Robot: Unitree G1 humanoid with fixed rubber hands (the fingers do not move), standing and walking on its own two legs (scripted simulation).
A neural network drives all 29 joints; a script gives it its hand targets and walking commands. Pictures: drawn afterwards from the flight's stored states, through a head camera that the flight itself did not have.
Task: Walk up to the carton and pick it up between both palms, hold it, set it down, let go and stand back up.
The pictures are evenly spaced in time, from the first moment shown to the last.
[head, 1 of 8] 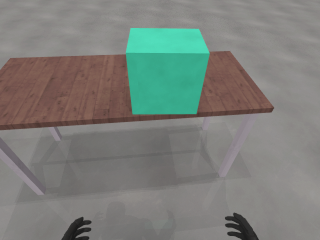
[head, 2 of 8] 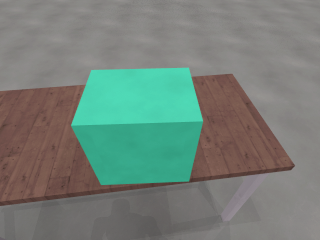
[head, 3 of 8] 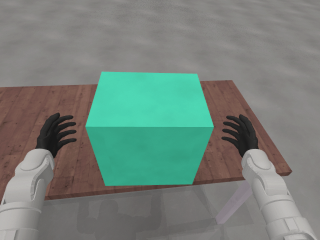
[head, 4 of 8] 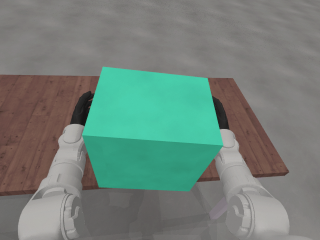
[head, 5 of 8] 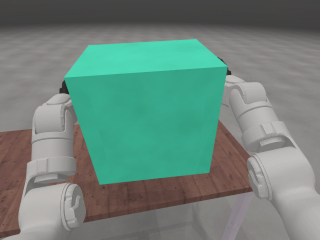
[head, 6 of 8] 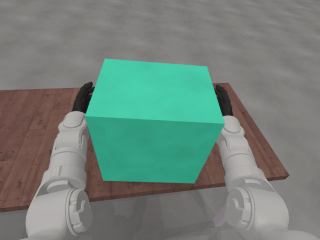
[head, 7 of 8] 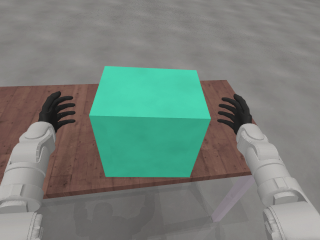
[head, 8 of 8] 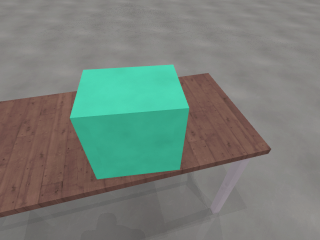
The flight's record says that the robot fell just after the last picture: no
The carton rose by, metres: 0.25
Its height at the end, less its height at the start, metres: +0.00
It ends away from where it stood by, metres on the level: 0.02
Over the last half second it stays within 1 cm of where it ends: yes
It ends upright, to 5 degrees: yes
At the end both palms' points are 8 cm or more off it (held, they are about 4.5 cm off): yes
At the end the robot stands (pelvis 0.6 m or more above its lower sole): yes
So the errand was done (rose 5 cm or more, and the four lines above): yes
